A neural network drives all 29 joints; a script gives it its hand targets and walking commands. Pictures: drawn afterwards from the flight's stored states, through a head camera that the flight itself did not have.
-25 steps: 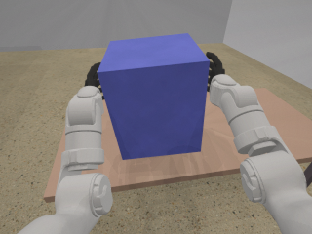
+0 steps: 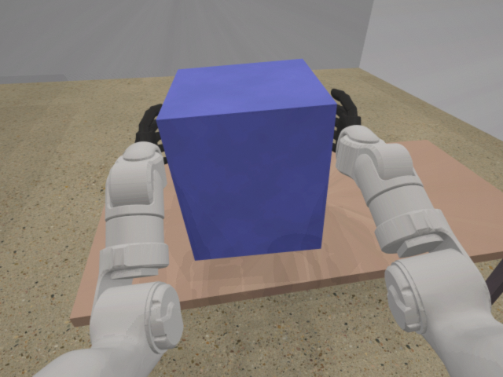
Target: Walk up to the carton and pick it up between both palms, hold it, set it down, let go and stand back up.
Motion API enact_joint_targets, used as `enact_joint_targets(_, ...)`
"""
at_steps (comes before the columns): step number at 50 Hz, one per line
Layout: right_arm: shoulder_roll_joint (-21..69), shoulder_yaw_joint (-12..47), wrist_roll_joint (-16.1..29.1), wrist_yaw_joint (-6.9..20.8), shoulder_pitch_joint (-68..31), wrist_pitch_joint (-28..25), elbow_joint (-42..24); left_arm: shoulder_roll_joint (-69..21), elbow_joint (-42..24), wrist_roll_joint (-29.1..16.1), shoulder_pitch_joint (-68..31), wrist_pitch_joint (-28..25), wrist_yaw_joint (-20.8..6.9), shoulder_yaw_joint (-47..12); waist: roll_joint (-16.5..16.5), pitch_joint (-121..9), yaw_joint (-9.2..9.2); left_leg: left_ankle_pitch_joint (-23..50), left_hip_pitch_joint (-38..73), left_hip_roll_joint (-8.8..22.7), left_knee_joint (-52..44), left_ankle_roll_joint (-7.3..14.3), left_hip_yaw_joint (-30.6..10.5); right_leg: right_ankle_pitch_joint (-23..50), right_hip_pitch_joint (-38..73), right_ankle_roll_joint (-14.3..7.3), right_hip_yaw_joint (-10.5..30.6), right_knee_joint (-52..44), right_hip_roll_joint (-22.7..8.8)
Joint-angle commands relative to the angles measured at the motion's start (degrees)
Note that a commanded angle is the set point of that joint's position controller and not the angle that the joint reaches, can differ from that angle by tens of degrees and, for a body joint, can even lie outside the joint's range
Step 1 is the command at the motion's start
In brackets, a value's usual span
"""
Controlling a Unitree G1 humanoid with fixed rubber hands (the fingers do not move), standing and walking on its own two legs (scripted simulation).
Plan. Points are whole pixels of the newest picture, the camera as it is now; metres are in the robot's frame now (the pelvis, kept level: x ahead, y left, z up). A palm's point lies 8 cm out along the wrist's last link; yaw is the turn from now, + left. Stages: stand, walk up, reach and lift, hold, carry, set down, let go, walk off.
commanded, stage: hold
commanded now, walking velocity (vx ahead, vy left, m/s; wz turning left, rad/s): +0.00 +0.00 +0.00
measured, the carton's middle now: (249, 158) +0.40 +0.01 +0.22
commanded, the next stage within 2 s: set down in 1.96 s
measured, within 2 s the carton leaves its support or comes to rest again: neither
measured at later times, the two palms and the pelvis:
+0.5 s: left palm (148, 146) +0.37 +0.16 +0.26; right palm (349, 130) +0.37 -0.14 +0.28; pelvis +0.00 +0.00 +0.00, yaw -1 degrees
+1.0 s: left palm (148, 146) +0.37 +0.16 +0.26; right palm (348, 130) +0.37 -0.14 +0.28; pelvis +0.00 +0.00 +0.00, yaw +0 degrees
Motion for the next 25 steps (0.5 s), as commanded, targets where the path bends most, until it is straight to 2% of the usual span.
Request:
enact_joint_targets(1,38.58,12.99,8.21,7.00,-45.04,-1.55,-18.76,-32.37,-9.60,-11.49,-51.73,-5.64,-7.74,-27.48,4.25,-21.39,0.17,10.80,17.15,-1.93,0.13,-1.53,-1.18,15.14,-9.80,5.65,0.90,-3.43,1.10)
enact_joint_targets(2,39.05,13.64,8.50,6.94,-46.53,-2.04,-21.03,-32.87,-9.15,-12.10,-51.14,-5.57,-7.52,-27.87,3.64,-22.43,-0.20,11.66,18.26,-1.69,0.57,-1.41,-1.32,15.75,-10.17,5.71,0.77,-3.51,1.13)
enact_joint_targets(3,38.61,12.75,8.00,7.00,-46.03,-1.79,-19.24,-33.27,-9.96,-12.21,-52.31,-5.78,-7.28,-28.02,3.82,-21.44,-0.79,11.51,18.56,-1.70,0.36,-1.83,-1.37,14.16,-10.94,5.40,0.37,-4.11,1.46)
enact_joint_targets(4,42.45,14.66,9.78,7.26,-47.21,-2.62,-22.47,-34.85,-16.62,-15.42,-57.08,-6.63,-6.90,-32.46,6.79,-28.84,-1.36,15.44,18.86,-2.10,2.07,-2.54,-0.77,17.39,-10.22,6.59,0.57,-2.18,0.86)
enact_joint_targets(5,40.51,13.99,10.17,7.23,-46.62,-2.14,-21.95,-34.32,-14.62,-15.43,-56.37,-6.30,-6.29,-32.54,7.29,-27.78,-1.20,15.67,19.59,-1.99,2.47,-2.88,-0.97,17.24,-12.09,6.64,0.67,-2.78,1.09)
enact_joint_targets(6,40.11,13.80,9.75,7.31,-45.66,-1.65,-20.39,-33.87,-12.54,-14.66,-54.82,-6.00,-6.13,-31.46,6.26,-25.29,-1.34,14.50,19.29,-1.93,2.26,-2.77,-0.65,16.35,-12.71,6.70,0.66,-3.27,0.95)
enact_joint_targets(8,38.62,12.60,8.28,7.35,-43.41,-0.78,-15.48,-32.49,-8.04,-11.97,-51.38,-5.57,-6.43,-27.82,4.53,-19.91,-0.63,9.47,17.22,-1.83,0.35,-1.96,-0.58,12.95,-13.00,6.75,0.80,-3.90,0.67)
enact_joint_targets(10,38.15,11.32,7.35,7.51,-43.35,-0.69,-13.05,-31.95,-6.29,-10.81,-50.71,-5.50,-7.04,-26.09,4.18,-17.87,0.04,6.57,15.13,-1.65,-1.15,-1.45,-0.67,9.84,-12.34,6.27,1.06,-4.08,0.59)
enact_joint_targets(16,39.17,12.52,9.78,7.72,-46.20,-1.37,-14.83,-32.43,-8.24,-12.09,-53.95,-6.10,-6.67,-26.90,4.63,-22.29,0.21,13.36,17.51,-1.74,1.08,-2.23,-0.90,14.82,-11.57,6.41,0.85,-3.40,1.16)
enact_joint_targets(25,39.22,11.94,9.77,8.10,-46.73,-1.61,-14.25,-32.95,-7.47,-12.60,-54.41,-6.40,-6.18,-26.85,4.37,-21.87,0.43,12.08,16.91,-1.54,0.78,-2.03,-0.85,12.39,-12.69,6.07,0.93,-3.84,1.34)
